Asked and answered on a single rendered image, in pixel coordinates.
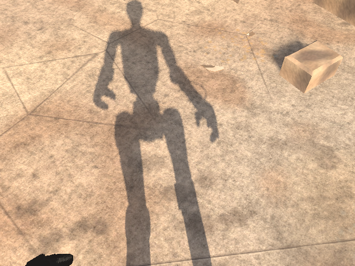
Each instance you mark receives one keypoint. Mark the robot left hand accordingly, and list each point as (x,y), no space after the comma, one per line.
(51,260)

